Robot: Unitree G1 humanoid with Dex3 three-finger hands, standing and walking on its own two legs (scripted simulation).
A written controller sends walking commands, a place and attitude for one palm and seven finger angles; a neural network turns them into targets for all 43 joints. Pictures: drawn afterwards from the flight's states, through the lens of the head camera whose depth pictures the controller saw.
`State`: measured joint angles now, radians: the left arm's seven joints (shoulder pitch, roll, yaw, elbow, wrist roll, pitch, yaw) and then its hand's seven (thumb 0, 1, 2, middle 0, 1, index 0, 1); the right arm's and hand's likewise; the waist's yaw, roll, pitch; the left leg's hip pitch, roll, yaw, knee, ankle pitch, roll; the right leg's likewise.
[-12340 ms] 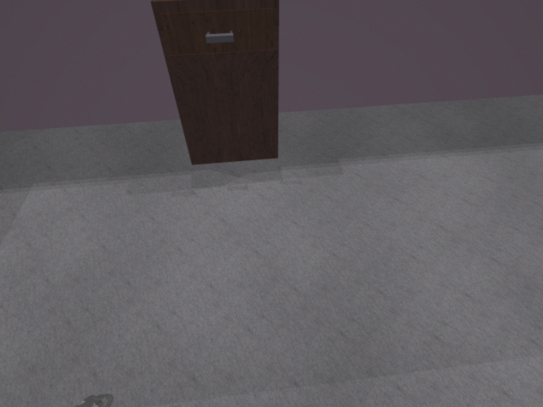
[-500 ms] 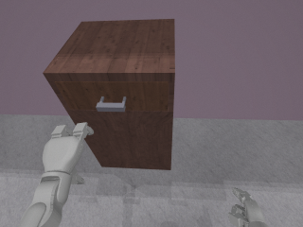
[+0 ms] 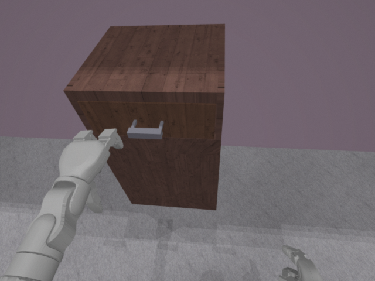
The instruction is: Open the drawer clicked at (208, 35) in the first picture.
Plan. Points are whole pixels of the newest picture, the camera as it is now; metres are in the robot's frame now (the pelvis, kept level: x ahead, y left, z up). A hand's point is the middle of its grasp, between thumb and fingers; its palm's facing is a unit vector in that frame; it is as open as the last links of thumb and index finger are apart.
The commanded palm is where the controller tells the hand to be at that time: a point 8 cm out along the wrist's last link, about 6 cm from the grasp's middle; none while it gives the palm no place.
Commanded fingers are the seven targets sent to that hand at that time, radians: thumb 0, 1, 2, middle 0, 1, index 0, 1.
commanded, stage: raise the hand with hooked fingers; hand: left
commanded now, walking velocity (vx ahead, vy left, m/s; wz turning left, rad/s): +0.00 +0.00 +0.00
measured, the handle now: (146, 128) +0.56 +0.23 -0.06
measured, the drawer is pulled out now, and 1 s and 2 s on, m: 0.00 0.00 0.00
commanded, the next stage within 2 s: move the hooked fingers above the handle in 0.20 s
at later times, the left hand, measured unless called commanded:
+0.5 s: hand (109, 171) +0.31 +0.22 +0.06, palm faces -0.01 -0.06 -1.00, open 13.9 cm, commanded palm +0.30 +0.23 +0.12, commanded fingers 0.00 -0.50 0.30 -0.30 -1.20 -0.30 -1.20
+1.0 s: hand (126, 148) +0.40 +0.22 +0.03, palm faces -0.06 -0.02 -1.00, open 13.8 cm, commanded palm +0.38 +0.23 +0.09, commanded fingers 0.00 -0.50 0.30 -0.30 -1.20 -0.30 -1.20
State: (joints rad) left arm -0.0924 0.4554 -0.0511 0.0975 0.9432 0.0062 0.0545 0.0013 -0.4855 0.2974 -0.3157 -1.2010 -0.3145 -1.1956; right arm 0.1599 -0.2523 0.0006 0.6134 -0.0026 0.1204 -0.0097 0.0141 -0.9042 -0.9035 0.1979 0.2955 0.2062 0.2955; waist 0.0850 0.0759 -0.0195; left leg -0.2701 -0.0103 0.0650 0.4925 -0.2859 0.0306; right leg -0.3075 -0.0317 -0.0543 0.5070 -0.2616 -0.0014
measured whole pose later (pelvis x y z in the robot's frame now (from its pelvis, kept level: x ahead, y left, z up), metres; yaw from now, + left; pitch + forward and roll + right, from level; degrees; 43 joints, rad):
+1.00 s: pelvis +0.00 -0.02 -0.01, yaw +0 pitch +11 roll +1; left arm -0.50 0.45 -0.04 0.68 1.04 -0.09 0.20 0.00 -0.49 0.30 -0.32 -1.20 -0.32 -1.20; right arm 0.27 -0.27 -0.06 0.67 0.01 0.12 -0.04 0.01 -0.91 -0.90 0.20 0.30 0.20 0.30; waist 0.00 0.05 -0.07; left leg -0.47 0.01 0.07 0.61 -0.32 0.01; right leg -0.51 -0.02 -0.05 0.63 -0.30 -0.02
